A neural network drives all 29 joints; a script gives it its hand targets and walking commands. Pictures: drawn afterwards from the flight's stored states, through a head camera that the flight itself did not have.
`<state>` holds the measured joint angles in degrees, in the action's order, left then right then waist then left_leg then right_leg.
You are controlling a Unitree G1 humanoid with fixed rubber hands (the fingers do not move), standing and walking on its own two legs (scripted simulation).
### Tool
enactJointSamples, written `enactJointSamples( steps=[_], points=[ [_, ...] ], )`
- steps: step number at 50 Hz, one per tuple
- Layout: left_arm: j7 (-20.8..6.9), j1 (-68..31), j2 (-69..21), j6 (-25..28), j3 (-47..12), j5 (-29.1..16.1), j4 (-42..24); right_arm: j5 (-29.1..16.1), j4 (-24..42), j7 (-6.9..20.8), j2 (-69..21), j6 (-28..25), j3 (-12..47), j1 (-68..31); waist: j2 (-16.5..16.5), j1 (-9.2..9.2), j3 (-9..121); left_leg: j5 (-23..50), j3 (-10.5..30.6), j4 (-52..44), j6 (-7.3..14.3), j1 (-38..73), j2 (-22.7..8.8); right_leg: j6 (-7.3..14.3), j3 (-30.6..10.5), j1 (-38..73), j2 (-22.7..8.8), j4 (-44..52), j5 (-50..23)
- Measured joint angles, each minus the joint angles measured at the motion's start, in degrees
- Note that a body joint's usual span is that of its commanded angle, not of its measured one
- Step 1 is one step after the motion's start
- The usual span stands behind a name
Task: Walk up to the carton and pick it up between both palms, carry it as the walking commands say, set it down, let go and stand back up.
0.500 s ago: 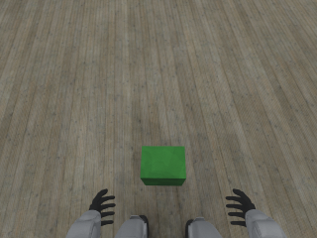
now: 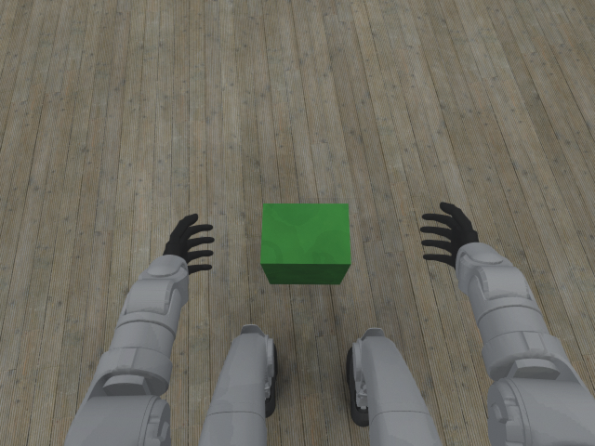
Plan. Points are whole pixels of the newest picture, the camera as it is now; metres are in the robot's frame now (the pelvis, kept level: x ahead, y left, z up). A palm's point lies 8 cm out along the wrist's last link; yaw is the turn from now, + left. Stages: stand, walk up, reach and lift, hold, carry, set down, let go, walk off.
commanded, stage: reach and lift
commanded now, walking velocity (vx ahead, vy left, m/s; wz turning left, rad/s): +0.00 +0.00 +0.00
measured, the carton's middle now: (305, 248) +0.49 +0.01 -0.54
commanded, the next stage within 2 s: none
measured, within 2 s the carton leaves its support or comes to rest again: neither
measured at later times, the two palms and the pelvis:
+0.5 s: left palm (193, 185) +0.48 +0.21 -0.13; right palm (443, 187) +0.47 -0.22 -0.13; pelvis +0.03 +0.00 -0.04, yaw -1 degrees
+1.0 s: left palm (206, 198) +0.50 +0.21 -0.22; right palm (418, 200) +0.48 -0.21 -0.21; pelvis +0.01 +0.00 -0.11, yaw -2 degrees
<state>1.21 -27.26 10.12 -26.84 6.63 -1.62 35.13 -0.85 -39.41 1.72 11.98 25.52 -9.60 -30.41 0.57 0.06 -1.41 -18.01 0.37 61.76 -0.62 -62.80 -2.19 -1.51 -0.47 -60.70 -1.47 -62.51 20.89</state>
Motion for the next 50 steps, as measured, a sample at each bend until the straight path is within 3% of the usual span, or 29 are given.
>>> enactJointSamples(
  steps=[5, 15, 24, 33, 40, 47, 50],
  points=[
    [0.2, -8.9, 0.6, 1.9, 2.3, 0.8, 6.2, -1.5, -5.1, -1.5, 0.1, -1.9, -0.2, -7.5, 0.3, -0.06, 1.4, 0.5, 0.2, 1.4, 0.1, -5.8, -0.1, -0.7, -0.1, -5.6, 0.3, -0.9, -0.8],
    [0.6, -16.3, 2.5, 13.7, 4.7, 0.5, 9.7, -1.2, -7.3, -3.2, -0.6, -13.8, -4.2, -13.8, 0.4, -0.35, 7.0, 0.4, 0.4, 2.7, 0.3, -18.8, 0.6, -1.0, 0.0, -18.4, -0.3, -2.4, -0.4],
    [1.0, -19.2, 2.7, 19.9, 6.4, 0.2, 9.8, -2.6, -8.9, -1.1, 2.1, -21.1, -6.2, -16.4, 0.8, -0.26, 11.8, 0.1, 0.5, 3.0, 0.1, -27.7, 0.2, -0.8, 0.0, -27.2, 0.2, -2.1, -0.5],
    [-2.8, -22.7, 3.6, 21.1, 10.2, 1.9, 10.8, -1.5, -3.9, -0.8, 1.3, -20.2, -5.9, -18.6, 1.1, 0.27, 14.9, 0.4, 0.4, 2.9, -0.1, -32.8, -0.5, -0.6, -0.2, -32.8, 0.9, -2.3, -1.0],
    [-5.1, -25.1, 5.2, 22.2, 12.3, 3.1, 14.2, 1.0, -6.4, -2.2, -1.3, -19.9, -7.4, -21.1, 0.7, 0.46, 14.8, 0.0, 1.1, 5.7, -0.5, -36.5, -0.3, -0.3, 0.3, -36.3, 0.7, -5.5, -0.1],
    [-4.1, -26.5, 6.0, 22.5, 11.5, 2.5, 12.7, 1.0, -5.3, -3.9, -1.9, -20.7, -8.4, -22.0, 0.7, -0.45, 14.5, -2.3, 2.0, 14.6, -0.7, -45.2, 0.1, -0.4, 0.7, -44.5, 0.6, -14.2, 2.5],
    [-3.1, -27.1, 6.0, 22.1, 10.2, 1.4, 11.6, -1.0, -4.2, -4.1, -0.6, -20.5, -7.6, -22.4, 0.5, -0.6, 14.1, -3.2, 2.1, 18.7, -0.6, -49.0, 0.1, -0.6, 0.6, -48.2, 0.7, -18.1, 3.4]
  ],
)
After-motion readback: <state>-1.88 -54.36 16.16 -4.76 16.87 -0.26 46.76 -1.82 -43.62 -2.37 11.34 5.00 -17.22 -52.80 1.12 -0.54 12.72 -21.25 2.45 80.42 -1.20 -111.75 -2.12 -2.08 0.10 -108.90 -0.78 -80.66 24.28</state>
